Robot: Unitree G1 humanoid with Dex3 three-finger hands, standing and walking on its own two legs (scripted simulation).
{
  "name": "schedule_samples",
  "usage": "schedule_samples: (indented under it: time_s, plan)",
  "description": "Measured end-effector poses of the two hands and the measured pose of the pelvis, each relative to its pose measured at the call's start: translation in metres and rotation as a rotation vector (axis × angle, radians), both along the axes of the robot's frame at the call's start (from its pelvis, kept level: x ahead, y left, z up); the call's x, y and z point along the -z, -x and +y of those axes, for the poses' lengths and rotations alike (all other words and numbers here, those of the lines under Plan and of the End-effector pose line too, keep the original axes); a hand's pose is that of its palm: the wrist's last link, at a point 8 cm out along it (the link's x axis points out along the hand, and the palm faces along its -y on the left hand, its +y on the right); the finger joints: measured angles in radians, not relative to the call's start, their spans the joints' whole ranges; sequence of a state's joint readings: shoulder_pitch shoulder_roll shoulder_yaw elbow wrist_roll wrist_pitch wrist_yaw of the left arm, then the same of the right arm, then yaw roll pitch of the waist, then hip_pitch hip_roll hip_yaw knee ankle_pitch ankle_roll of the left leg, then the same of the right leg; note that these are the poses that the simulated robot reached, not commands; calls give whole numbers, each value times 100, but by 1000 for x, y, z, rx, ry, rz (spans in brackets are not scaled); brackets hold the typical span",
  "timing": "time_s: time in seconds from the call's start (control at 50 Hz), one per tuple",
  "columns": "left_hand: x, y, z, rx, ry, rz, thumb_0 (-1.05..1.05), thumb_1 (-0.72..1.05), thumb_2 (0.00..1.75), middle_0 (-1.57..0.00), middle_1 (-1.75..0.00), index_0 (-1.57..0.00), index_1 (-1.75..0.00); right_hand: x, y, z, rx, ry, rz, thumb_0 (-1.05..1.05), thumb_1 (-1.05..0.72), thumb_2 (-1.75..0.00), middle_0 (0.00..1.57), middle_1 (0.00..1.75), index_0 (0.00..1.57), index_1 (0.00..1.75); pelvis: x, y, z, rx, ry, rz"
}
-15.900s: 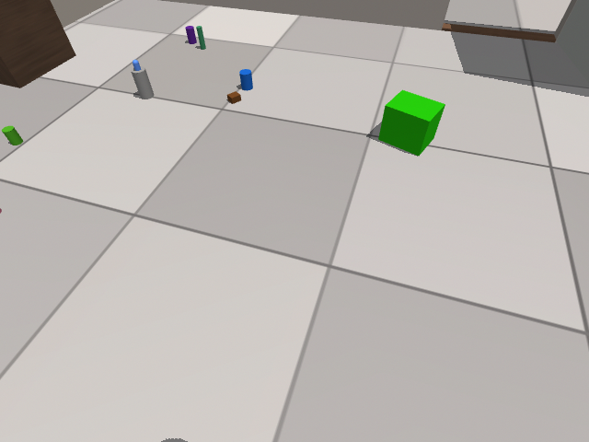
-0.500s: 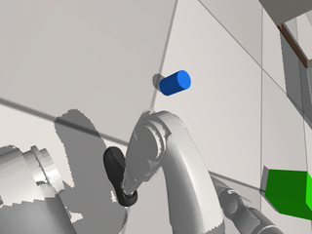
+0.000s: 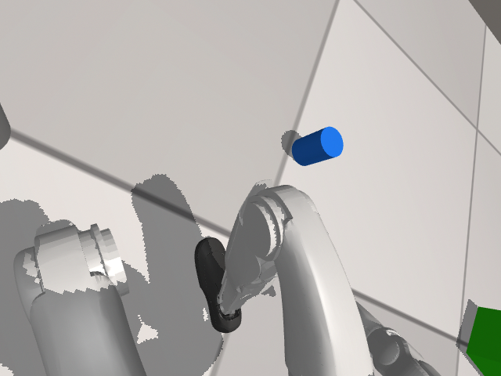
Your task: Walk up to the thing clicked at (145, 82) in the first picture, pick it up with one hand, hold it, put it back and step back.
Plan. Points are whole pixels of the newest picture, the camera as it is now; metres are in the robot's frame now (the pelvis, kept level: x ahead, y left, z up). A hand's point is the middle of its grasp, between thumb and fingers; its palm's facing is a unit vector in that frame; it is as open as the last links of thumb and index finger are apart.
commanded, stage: settle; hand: left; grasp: from the side
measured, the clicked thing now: out of the picture +0.48 +0.30 -0.16
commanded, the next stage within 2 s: lift in 1.32 s
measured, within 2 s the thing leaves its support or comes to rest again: neither
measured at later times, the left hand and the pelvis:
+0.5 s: hand out of the picture +0.47 +0.31 -0.05, palm faces +0.25 -0.97 -0.08, open 12.0 cm; pelvis +0.01 -0.01 +0.02, yaw +5 degrees
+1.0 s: hand out of the picture +0.49 +0.31 +0.00, palm faces +0.29 -0.95 -0.05, open 12.0 cm; pelvis +0.02 -0.01 +0.04, yaw +7 degrees
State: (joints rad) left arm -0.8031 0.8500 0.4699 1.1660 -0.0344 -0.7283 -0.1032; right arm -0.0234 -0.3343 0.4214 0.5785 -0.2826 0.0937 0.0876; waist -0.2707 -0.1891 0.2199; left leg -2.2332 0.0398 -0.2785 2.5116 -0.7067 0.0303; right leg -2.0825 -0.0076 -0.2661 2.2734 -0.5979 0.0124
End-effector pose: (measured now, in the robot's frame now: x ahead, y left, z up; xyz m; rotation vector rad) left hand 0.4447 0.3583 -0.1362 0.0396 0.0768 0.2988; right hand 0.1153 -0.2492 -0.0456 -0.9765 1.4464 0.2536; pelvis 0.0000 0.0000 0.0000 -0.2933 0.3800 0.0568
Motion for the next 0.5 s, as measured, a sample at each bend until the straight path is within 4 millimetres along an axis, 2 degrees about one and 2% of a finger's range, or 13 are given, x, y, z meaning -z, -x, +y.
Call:
schedule_samples:
  time_s: [0.14, 0.24, 0.5]
  plan:
    - [-50, 8, 14, -13, -25, -11, -2, -61, 96, -63, -100, -63, -101, 5, 0, -4, 89, -52, -66, 0, -92, -91, 21, 30, 20, 29, -7, 0, -1, -16, -25, 44]
    - [-75, 8, 18, 4, -44, -11, -2, -61, 96, -62, -100, -63, -100, 11, 3, -7, 154, -87, -99, 0, -92, -90, 21, 30, 20, 29, -8, -1, -1, -22, -43, 70]
    - [-89, 12, 1, 46, -18, 38, -2, -61, 97, -63, -99, -63, -100, 18, 0, -15, 267, -132, -110, 0, -90, -90, 21, 30, 20, 30, -17, -12, -7, -42, -94, 154]
